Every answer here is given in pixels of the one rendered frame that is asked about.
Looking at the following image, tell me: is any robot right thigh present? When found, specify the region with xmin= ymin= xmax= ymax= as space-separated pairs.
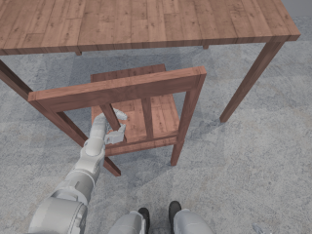
xmin=174 ymin=212 xmax=214 ymax=234

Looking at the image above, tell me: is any left robot hand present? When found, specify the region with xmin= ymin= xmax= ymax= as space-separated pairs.
xmin=89 ymin=108 xmax=128 ymax=145

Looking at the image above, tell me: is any table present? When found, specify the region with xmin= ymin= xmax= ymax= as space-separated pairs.
xmin=0 ymin=0 xmax=301 ymax=128

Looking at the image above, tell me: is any chair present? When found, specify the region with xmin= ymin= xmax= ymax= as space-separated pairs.
xmin=27 ymin=63 xmax=207 ymax=176

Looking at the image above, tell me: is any robot left upper arm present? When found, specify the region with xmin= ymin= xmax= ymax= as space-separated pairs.
xmin=23 ymin=197 xmax=88 ymax=234

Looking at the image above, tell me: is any right robot hand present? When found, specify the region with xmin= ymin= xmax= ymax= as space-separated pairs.
xmin=252 ymin=222 xmax=272 ymax=234

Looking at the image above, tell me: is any left robot shin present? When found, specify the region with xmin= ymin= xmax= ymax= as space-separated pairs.
xmin=130 ymin=211 xmax=142 ymax=217

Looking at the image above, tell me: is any robot left forearm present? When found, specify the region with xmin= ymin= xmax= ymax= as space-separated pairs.
xmin=28 ymin=137 xmax=105 ymax=233

